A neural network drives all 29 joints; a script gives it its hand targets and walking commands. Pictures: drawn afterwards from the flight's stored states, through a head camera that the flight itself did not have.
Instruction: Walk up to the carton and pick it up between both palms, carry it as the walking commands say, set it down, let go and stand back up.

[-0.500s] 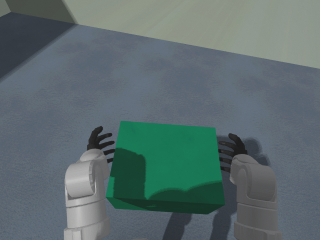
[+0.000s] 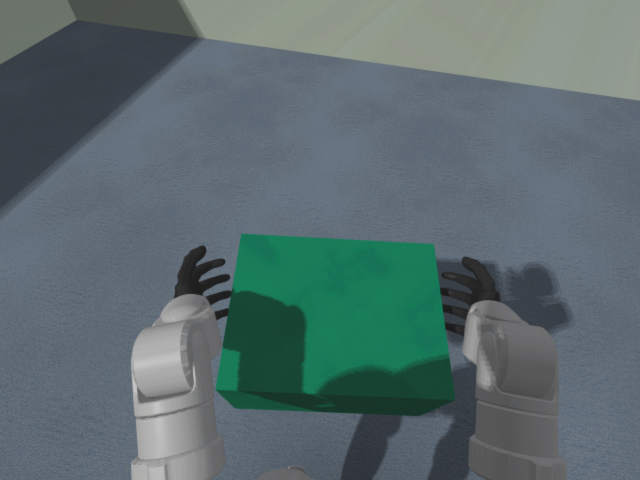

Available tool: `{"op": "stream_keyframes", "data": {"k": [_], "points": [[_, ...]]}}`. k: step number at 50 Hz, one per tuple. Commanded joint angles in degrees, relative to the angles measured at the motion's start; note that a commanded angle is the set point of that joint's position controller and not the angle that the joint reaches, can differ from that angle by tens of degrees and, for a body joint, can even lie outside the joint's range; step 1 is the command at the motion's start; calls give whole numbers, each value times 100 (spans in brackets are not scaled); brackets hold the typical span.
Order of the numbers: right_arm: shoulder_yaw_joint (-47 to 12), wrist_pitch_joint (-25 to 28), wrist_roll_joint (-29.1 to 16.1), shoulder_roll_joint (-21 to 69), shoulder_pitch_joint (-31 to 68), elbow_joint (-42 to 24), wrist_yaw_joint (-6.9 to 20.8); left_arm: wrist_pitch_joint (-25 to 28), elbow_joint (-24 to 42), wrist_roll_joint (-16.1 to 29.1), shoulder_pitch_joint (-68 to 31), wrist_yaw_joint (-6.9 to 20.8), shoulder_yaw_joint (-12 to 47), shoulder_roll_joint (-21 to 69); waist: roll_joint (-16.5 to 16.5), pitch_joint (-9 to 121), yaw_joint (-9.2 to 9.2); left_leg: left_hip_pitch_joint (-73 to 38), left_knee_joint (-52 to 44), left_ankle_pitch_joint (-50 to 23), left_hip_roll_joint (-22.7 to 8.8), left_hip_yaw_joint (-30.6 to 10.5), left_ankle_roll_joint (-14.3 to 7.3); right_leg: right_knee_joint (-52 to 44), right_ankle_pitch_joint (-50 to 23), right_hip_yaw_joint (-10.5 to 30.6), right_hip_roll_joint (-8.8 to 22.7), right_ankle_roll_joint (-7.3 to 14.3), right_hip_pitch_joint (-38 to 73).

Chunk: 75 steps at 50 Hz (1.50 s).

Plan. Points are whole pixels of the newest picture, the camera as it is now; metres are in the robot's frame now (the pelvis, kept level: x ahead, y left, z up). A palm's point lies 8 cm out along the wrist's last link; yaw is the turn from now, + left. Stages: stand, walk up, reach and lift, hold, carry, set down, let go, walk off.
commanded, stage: carry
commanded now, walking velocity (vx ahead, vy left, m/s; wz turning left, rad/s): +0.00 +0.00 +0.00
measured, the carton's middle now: (332, 327) +0.31 +0.00 -0.01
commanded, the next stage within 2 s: none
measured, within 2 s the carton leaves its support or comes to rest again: neither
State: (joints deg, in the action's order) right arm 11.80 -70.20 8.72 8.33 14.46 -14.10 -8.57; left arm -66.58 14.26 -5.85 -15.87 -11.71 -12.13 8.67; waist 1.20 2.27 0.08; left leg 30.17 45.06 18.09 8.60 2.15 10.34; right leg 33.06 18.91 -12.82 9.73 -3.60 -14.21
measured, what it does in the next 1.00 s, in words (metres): steps to the left: left foot, then right foot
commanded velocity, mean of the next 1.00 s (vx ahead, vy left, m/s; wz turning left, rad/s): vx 0.00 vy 0.00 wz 0.00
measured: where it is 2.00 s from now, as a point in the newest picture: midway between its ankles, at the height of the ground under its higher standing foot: outside the picture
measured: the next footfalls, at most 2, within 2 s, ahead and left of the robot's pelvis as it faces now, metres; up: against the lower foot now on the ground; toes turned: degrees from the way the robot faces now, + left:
left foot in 0.10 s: +0.07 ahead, +0.14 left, +0.01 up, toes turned +4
right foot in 0.46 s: -0.03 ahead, +0.03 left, +0.01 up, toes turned -6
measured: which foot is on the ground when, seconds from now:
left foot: up 0.00-0.08, down 0.10-0.96, up 0.98-1.00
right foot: down 0.00-0.10, up 0.12-0.44, down 0.46-0.58, up 0.60-0.76, down 0.78-1.00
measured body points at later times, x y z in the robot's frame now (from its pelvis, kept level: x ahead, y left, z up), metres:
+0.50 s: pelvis -0.05 +0.14 +0.01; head -0.03 +0.15 +0.46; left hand +0.24 +0.34 +0.08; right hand +0.25 +0.00 +0.06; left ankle +0.01 +0.18 -0.71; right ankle -0.07 +0.04 -0.73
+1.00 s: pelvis -0.08 +0.24 +0.01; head -0.07 +0.25 +0.46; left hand +0.19 +0.44 +0.08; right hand +0.21 +0.10 +0.07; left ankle -0.02 +0.25 -0.71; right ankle -0.13 +0.10 -0.72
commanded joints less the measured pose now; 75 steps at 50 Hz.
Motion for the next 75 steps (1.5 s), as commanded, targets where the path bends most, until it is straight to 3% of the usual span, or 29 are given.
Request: {"op": "stream_keyframes", "data": {"k": [1,4,6,9,12,17,21,22,23,27,30,33,37,39,40,43,45,48,49,50,53,55,56,60,65,67,69,72,75], "points": [[-4293,201,-2901,5072,3276,-910,1995,-231,687,2464,-2817,2327,4472,5187,1754,1665,-165,1725,700,1083,-1388,-653,-866,-62,-4243,656,2328,299,2225],[-4492,178,-3052,4930,3620,-1167,2076,-229,214,2332,-2373,2310,4281,5192,355,2053,-174,-1688,-1612,-1774,-278,579,-986,1995,-3306,-302,742,-108,345],[-4354,115,-3132,4957,3567,-798,2128,-204,99,2320,-2542,2279,4293,5118,-1733,2189,-43,-3118,-1613,-5991,-2528,-2293,-1276,3505,1657,-36,-270,-525,-1801],[-4183,143,-2799,4949,3440,-698,2098,-185,-72,2487,-2789,2416,4321,5485,-670,2102,-8,-2349,-2365,-1937,-2390,-2676,-1020,3951,1255,1271,-237,-193,-1709],[-4001,203,-2830,5118,3394,-498,2138,-169,52,2667,-3147,2389,4526,5665,-1510,1941,49,-1940,-2912,-390,-1882,-1725,-501,3428,516,1035,-444,30,-1349],[-3863,245,-2766,5042,3312,-695,2150,-189,195,2619,-3056,2287,4534,5597,-1607,2656,66,-3235,-2898,-3407,-1733,-1469,-72,1239,947,600,-1154,196,-486],[-3952,319,-2724,5126,3354,-1049,2133,-128,633,2551,-2861,2237,4460,5367,-1486,2696,224,-2180,-2349,-5327,-890,-161,1645,-2876,65,-350,-906,314,2408],[-3945,338,-2656,5004,3265,-1035,2077,-113,488,2537,-2695,2268,4379,5406,856,2867,180,-1466,-387,-1677,-883,-283,1004,-2369,-1567,1012,626,627,2870],[-4049,295,-2752,5000,3288,-1109,2055,-143,470,2499,-2591,2336,4352,5361,1760,2914,-11,-591,500,888,-1012,-648,0,-1036,-2562,1807,1430,1012,2564],[-4361,180,-2832,5123,3610,-1020,2084,-305,202,2418,-2804,2390,4278,5379,-38,1907,-143,-1787,-2298,-1239,-1000,-414,-1275,399,-1085,401,183,496,257],[-4223,109,-2794,4839,3522,-689,2195,-271,-210,2340,-2600,2363,4337,5354,-1003,2137,31,-2039,-2986,-960,-2501,-2447,-1049,1311,1456,969,-747,263,-281],[-4042,161,-2698,4921,3641,-541,2223,-206,12,2544,-3133,2372,4485,5423,-1519,1706,128,-1126,-4465,1199,-1730,-1413,471,854,935,210,-1208,563,458],[-4001,297,-2721,4998,3044,-707,2157,-152,356,2552,-2857,2265,4501,5425,-1592,2872,152,-2707,-2632,-6119,-1019,-24,1639,-2447,516,-373,-927,376,2110],[-4167,299,-2801,4812,3521,-1238,2082,-149,281,2539,-2528,2317,4386,5452,1449,2991,111,-1300,-158,-1229,-1132,-516,713,-1493,-2049,1245,1039,849,2607],[-4206,275,-2925,4777,3390,-1243,2048,-186,488,2580,-2555,2329,4294,5243,1841,2682,-128,-400,-460,513,-1033,-529,-110,-640,-3145,1373,1125,982,2417],[-4332,175,-2854,5070,3695,-1044,2094,-288,81,2390,-2678,2386,4290,5318,-169,2008,-86,-1969,-2681,-1470,-1608,-1004,-1003,555,322,333,-189,301,177],[-4357,150,-2895,4915,3764,-1091,2144,-243,115,2448,-2615,2371,4435,5374,-1382,2138,119,-2010,-3330,-1647,-2068,-1981,-88,665,1515,477,-1010,343,324],[-4083,194,-2822,5114,3578,-689,2177,-171,458,2551,-2970,2287,4468,5476,-1963,2528,366,-1588,-2635,-5535,-798,194,2944,-2139,1524,-811,-957,626,2539],[-4049,224,-2796,4777,3476,-801,2119,-165,194,2505,-2536,2316,4288,5429,1269,2850,280,-1559,436,-1416,-743,66,1822,-2312,-546,997,945,874,2293],[-3986,159,-2840,4677,3298,-533,2118,-162,70,2457,-2531,2297,4181,5364,2786,2519,-94,-817,1480,1124,-1183,-788,504,-1213,-1397,1814,1906,1140,1170],[-4076,95,-2768,4921,3378,-589,2149,-362,256,2459,-2836,2341,4553,5279,-77,1271,-150,-1468,-2338,-792,-1113,-576,-1059,566,-359,216,156,265,-104],[-4103,80,-2848,4923,3512,-595,2187,-319,77,2450,-2893,2300,4524,5276,-1776,1847,48,-2375,-2203,-4698,-2263,-1936,-917,1408,1060,307,-598,-35,-653],[-3993,31,-2793,4847,3368,-474,2216,-333,41,2465,-2831,2291,4514,5293,-1545,2138,65,-2504,-2243,-4683,-2493,-2512,-845,1859,1150,985,-730,-33,-494],[-3788,170,-2743,5187,3321,-191,2253,-201,271,2672,-3436,2298,4570,5560,-1592,2071,138,-2360,-3140,-2432,-1897,-1429,300,1577,685,747,-939,367,-378],[-3569,389,-2405,5013,2954,-125,2156,-65,-36,2364,-3018,2300,4189,5320,-1638,2701,22,-3387,-2506,-5991,-1458,-708,681,-1792,679,-182,-1147,223,948],[-3792,483,-2424,4878,3081,-653,2108,23,78,2358,-2693,2317,4177,5288,-552,2863,163,-1897,-2041,-5103,-1178,-267,823,-1928,-976,367,-283,465,2755],[-4071,430,-2649,4846,3236,-1029,2017,-9,444,2620,-2770,2376,4317,5299,1550,2651,11,-734,-905,-11,-952,-386,-336,-808,-2764,1533,863,974,2318],[-4411,318,-2843,5043,3596,-1131,2073,-137,198,2435,-2719,2387,4352,5291,-323,2210,-79,-2031,-2754,-941,-1527,-912,-910,298,528,537,-227,535,331],[-4122,332,-2682,4877,3611,-759,2106,-85,-339,2290,-2427,2361,4167,5314,-1372,2103,148,-1744,-3775,-1704,-1770,-1405,643,-237,1324,23,-1069,504,879]]}}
